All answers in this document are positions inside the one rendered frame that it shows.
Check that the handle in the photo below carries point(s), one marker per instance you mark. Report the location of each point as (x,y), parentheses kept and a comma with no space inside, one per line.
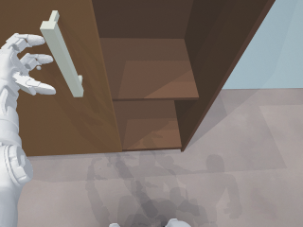
(57,46)

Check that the robot left hand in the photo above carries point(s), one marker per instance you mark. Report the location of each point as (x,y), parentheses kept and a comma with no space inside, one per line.
(10,64)

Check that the right robot shin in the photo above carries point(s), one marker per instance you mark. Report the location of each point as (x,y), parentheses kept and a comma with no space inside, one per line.
(171,220)

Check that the left robot forearm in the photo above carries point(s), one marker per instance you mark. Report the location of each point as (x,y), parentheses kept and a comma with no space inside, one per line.
(9,119)

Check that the wardrobe door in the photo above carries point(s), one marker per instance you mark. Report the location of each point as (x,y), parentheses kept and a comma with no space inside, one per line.
(63,124)

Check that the robot left upper arm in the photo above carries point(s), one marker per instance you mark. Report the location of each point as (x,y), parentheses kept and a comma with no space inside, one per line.
(15,171)

